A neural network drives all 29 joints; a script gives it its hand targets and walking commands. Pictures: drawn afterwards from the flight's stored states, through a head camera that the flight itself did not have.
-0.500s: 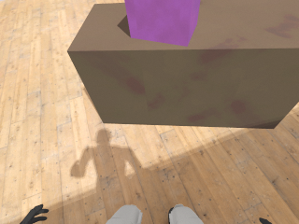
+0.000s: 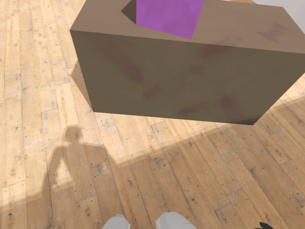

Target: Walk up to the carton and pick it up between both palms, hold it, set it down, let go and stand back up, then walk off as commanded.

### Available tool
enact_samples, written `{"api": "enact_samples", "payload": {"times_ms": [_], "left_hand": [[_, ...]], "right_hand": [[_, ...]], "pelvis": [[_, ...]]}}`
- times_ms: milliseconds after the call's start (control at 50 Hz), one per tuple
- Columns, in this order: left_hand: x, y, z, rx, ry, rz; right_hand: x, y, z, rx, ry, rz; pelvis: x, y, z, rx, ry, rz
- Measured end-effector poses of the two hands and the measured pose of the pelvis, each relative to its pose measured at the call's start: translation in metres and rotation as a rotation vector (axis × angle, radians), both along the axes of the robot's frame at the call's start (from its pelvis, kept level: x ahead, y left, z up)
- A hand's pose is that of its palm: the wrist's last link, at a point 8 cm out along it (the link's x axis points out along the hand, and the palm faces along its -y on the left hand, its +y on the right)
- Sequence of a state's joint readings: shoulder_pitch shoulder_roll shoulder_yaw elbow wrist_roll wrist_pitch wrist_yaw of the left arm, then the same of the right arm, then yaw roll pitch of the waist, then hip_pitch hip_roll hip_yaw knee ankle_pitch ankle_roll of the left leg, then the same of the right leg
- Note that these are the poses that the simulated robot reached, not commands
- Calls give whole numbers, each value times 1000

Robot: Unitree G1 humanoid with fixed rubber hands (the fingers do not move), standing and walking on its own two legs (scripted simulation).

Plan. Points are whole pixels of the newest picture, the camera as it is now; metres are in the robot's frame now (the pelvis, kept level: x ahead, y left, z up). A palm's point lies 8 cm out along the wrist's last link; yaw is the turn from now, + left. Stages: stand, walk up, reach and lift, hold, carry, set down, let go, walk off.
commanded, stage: walk off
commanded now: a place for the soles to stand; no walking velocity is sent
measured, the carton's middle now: out of the picture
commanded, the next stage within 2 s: stand in 1.42 s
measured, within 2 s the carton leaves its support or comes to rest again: neither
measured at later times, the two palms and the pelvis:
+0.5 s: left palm out of the picture +0.03 +0.31 -0.07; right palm out of the picture +0.02 -0.34 -0.11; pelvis -0.06 -0.02 +0.00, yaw +1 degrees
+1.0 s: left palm out of the picture +0.03 +0.33 -0.09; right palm out of the picture +0.05 -0.31 -0.09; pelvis -0.04 +0.01 +0.01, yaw +0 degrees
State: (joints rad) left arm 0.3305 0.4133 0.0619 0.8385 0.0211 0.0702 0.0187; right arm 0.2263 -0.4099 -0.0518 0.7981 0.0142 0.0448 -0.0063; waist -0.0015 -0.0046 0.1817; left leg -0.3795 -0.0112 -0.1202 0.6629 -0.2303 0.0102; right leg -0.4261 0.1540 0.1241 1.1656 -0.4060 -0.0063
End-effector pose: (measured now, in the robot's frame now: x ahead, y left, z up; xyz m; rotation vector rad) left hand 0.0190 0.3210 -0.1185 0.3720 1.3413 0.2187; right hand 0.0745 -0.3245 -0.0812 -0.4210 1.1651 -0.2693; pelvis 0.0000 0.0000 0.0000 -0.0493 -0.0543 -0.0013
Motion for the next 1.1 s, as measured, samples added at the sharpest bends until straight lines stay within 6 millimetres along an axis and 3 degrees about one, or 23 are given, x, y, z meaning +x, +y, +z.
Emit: {"api": "enact_samples", "payload": {"times_ms": [160,240,380,480,660,760,860,940,1100], "left_hand": [[-18,-26,6,49,-52,-24],[-21,-36,22,72,-100,-23],[3,-33,50,102,-225,-63],[10,-19,53,97,-273,-77],[0,16,27,36,-209,-39],[-12,18,19,13,-137,-24],[-14,14,18,20,-112,-23],[-5,10,23,27,-132,-29],[33,2,33,36,-243,-50]], "right_hand": [[-28,-28,-32,58,-30,-23],[-40,-36,-37,87,-23,-35],[-52,-31,-36,115,-21,-38],[-53,-15,-35,112,-31,-20],[-47,26,-14,67,-67,36],[-40,28,-3,45,-62,49],[-32,23,-8,52,-55,45],[-28,19,-8,60,-58,45],[-20,13,-8,70,-101,48]], "pelvis": [[-28,-32,-14,44,-40,-14],[-41,-42,-9,72,-58,-5],[-57,-39,1,76,-28,9],[-62,-24,1,64,-24,17],[-59,15,2,19,-19,10],[-52,19,6,16,9,7],[-44,13,4,27,18,2],[-39,9,6,32,19,1],[-39,2,6,42,14,1]]}}
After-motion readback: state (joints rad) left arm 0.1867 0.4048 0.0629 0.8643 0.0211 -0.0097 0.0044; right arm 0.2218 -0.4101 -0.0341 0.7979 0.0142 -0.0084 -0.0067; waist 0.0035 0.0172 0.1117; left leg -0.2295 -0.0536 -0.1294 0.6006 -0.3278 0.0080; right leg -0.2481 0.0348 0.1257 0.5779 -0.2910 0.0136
